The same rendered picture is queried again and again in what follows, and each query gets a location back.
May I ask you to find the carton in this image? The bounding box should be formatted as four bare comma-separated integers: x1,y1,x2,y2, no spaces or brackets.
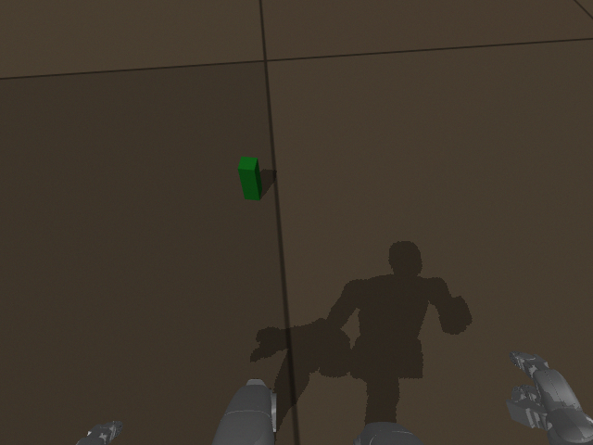
238,157,262,200

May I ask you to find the right robot arm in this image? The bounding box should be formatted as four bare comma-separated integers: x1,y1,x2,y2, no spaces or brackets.
546,408,593,445

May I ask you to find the right robot hand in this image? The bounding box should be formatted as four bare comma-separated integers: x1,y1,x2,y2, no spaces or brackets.
506,351,583,431

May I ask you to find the left robot hand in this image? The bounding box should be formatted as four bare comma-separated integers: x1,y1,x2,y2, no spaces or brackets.
76,421,123,445

